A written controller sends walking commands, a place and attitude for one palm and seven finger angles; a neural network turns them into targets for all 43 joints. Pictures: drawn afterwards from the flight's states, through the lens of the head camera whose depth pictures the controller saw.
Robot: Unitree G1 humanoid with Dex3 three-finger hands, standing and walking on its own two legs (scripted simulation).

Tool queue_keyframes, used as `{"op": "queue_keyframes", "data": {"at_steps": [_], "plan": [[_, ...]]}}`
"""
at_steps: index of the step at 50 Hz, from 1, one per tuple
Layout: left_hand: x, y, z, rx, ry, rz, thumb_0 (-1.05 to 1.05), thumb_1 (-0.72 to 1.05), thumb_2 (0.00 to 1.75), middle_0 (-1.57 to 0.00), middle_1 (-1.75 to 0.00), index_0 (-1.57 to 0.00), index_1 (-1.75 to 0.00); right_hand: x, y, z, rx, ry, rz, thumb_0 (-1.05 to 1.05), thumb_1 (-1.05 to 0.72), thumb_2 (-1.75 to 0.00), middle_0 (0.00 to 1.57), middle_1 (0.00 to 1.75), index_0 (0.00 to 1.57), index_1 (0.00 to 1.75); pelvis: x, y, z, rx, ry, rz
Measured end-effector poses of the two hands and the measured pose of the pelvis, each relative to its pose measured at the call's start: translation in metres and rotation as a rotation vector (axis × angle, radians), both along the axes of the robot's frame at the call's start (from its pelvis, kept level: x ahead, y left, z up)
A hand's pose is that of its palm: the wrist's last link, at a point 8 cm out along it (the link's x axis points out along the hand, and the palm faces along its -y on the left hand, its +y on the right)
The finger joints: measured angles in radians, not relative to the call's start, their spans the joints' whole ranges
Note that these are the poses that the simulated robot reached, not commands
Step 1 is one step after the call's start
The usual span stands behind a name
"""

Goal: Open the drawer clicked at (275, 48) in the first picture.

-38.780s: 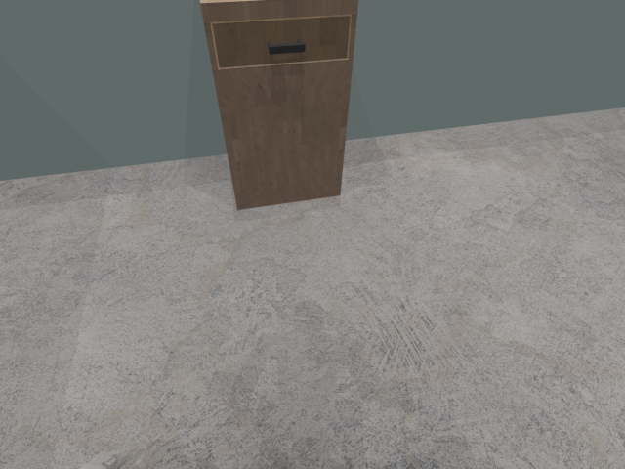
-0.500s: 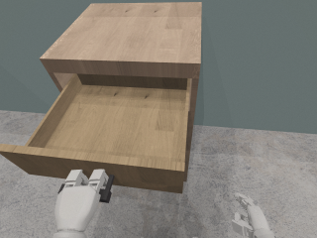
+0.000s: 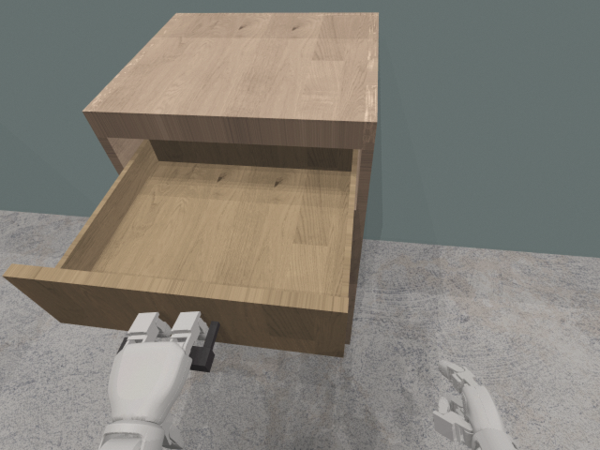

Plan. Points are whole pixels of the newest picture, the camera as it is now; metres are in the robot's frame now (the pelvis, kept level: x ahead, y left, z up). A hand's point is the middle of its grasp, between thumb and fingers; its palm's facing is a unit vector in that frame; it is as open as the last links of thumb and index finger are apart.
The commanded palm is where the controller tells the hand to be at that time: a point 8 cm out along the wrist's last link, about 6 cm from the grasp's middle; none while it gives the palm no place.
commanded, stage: lift the hand off the handle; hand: left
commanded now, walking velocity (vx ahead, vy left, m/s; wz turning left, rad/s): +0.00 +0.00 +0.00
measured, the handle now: (172, 339) +0.25 +0.21 +0.02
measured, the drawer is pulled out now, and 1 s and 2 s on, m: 0.30 0.30 0.30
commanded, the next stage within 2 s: draw the hand back to the body in 1.52 s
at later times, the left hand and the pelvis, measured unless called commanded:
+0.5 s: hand (166, 374) +0.21 +0.20 +0.01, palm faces -0.02 -0.10 -0.99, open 13.0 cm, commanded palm +0.19 +0.20 +0.09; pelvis +0.00 +0.01 +0.01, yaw +0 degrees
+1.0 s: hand (146, 345) +0.21 +0.20 +0.09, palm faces +0.06 -0.13 -0.99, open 13.2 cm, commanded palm +0.18 +0.19 +0.16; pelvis +0.02 +0.01 +0.03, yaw +0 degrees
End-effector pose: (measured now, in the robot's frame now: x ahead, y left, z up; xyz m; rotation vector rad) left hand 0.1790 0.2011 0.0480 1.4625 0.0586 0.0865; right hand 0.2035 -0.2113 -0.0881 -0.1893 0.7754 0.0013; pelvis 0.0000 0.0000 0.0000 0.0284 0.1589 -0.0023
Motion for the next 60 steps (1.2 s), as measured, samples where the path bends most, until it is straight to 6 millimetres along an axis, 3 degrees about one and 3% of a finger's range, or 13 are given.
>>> {"op": "queue_keyframes", "data": {"at_steps": [15,24,33,49,56,60], "plan": [[0.004,0.003,0.001,0.014,-0.018,-0.01,0.0,-0.49,0.3,-0.32,-1.2,-0.4,-1.26,0.002,0.005,-0.007,-0.011,0.037,0.002,0.01,-0.9,-0.89,0.2,0.3,0.21,0.3,0.001,0.004,-0.001,-0.007,0.007,0.012],[0.007,0.005,0.012,0.012,0.044,-0.026,0.0,-0.49,0.3,-0.32,-1.2,-0.47,-1.24,0.007,0.01,0.007,0.002,0.004,-0.013,0.01,-0.9,-0.89,0.21,0.3,0.21,0.3,0.004,0.005,0.008,-0.01,-0.033,0.009],[0.006,0.006,0.047,-0.018,-0.03,-0.028,0.0,-0.49,0.3,-0.36,-1.21,-0.48,-1.23,0.013,0.012,0.02,0.008,-0.03,0.006,0.01,-0.9,-0.89,0.2,0.3,0.21,0.3,0.008,0.008,0.016,-0.013,-0.065,0.003],[0.007,0.005,0.089,-0.02,-0.037,-0.043,0.0,-0.49,0.3,-0.38,-1.23,-0.45,-1.24,0.024,0.027,0.033,0.056,-0.034,0.053,0.01,-0.9,-0.9,0.2,0.3,0.2,0.3,0.015,0.009,0.029,-0.016,-0.119,-0.003],[0.016,0.002,0.129,-0.019,-0.164,-0.053,0.0,-0.49,0.3,-0.36,-1.21,-0.38,-1.22,0.029,0.03,0.039,0.073,-0.041,0.068,0.01,-0.9,-0.9,0.2,0.3,0.2,0.3,0.017,0.01,0.034,-0.017,-0.138,-0.003],[0.024,0.003,0.14,-0.023,-0.163,-0.033,0.0,-0.49,0.3,-0.34,-1.21,-0.35,-1.21,0.032,0.031,0.043,0.095,-0.041,0.069,0.01,-0.9,-0.9,0.2,0.3,0.2,0.3,0.018,0.009,0.037,-0.015,-0.149,-0.009]]}}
